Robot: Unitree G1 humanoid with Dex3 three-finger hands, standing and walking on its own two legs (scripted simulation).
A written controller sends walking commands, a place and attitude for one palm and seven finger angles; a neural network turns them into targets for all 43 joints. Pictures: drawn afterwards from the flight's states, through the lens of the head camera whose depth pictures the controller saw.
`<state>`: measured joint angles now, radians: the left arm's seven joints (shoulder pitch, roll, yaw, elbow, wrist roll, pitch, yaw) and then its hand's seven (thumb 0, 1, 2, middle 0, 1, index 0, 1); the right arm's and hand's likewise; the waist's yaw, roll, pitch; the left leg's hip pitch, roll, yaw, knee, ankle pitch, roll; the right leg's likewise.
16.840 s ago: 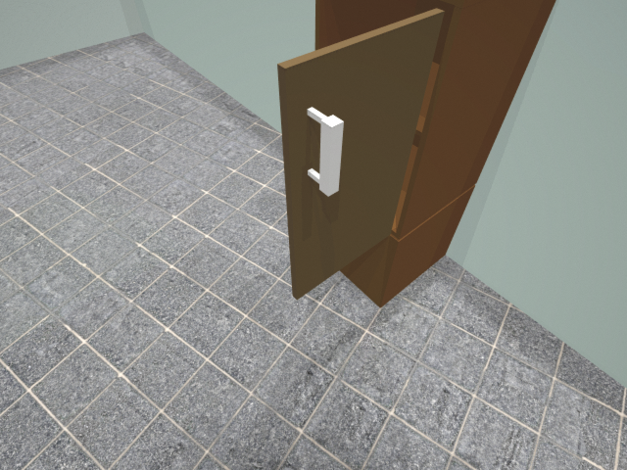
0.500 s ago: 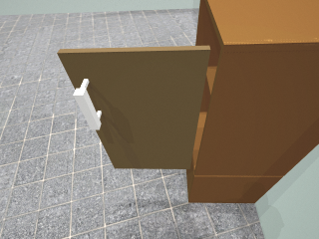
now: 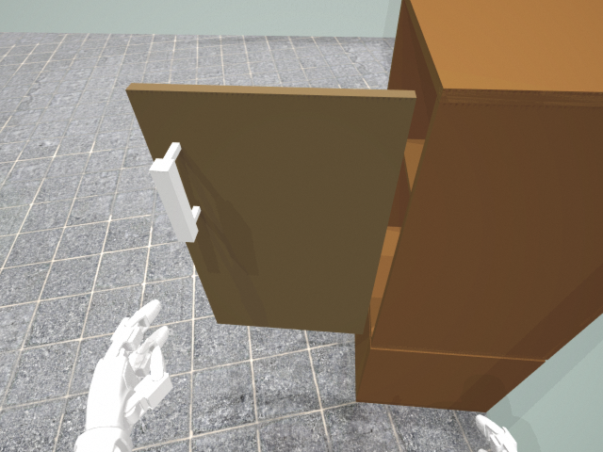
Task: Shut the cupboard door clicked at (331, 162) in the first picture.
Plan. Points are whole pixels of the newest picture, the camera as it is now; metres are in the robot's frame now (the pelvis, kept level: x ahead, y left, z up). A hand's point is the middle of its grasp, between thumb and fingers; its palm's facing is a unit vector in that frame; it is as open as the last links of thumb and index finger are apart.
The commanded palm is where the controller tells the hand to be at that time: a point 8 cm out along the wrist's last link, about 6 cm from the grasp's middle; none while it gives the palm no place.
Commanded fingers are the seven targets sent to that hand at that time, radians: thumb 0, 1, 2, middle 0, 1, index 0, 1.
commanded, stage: raise the hand and make a fist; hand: left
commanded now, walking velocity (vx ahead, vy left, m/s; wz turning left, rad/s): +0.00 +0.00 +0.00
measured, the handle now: (181, 193) +0.44 +0.19 +0.13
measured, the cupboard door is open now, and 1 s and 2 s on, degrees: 90 90 90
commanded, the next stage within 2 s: bring the fist close to the handle in 1.72 s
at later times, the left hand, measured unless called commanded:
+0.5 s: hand (145, 416) +0.17 +0.19 +0.03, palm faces -0.11 -0.99 -0.04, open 4.8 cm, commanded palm +0.14 +0.25 +0.03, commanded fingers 0.00 0.90 0.90 -0.84 -1.00 -0.84 -1.00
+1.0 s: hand (107, 369) +0.20 +0.22 +0.09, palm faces -0.01 -1.00 -0.08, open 3.1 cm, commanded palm +0.17 +0.27 +0.09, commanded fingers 0.00 0.90 0.90 -1.30 -1.50 -1.30 -1.50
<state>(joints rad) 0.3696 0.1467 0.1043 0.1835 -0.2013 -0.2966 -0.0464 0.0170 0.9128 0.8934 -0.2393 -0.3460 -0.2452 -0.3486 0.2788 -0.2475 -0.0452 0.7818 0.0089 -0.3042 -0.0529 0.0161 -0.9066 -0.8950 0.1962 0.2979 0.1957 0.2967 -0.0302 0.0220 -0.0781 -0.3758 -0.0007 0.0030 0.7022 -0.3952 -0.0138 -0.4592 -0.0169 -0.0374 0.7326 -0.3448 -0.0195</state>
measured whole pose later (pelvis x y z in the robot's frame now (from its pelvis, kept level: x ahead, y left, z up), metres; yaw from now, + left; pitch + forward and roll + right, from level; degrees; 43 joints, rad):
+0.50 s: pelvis -0.04 +0.03 -0.04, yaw +1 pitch +8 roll -2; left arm 0.40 0.26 0.07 -0.15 -0.24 -0.24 -0.28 0.02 0.90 0.90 -0.66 -0.81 -0.67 -0.81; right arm 0.26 -0.17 0.09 0.51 0.03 -0.24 -0.05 0.02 -0.90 -0.89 0.20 0.30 0.20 0.30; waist 0.01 0.03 -0.09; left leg -0.70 0.00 -0.03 1.07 -0.51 0.02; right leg -0.72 -0.02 -0.07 0.98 -0.40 0.00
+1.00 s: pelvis -0.01 +0.04 -0.01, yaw +1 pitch +4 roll -2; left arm 0.41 0.28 0.14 -0.25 -0.26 -0.17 -0.22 0.02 0.90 0.90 -1.12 -1.31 -1.13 -1.31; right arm 0.25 -0.24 0.05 0.52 0.04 -0.29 -0.06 0.02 -0.90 -0.90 0.20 0.30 0.20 0.30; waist 0.02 0.03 -0.09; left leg -0.48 -0.01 -0.02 0.87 -0.47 0.03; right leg -0.50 -0.03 -0.06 0.80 -0.37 0.02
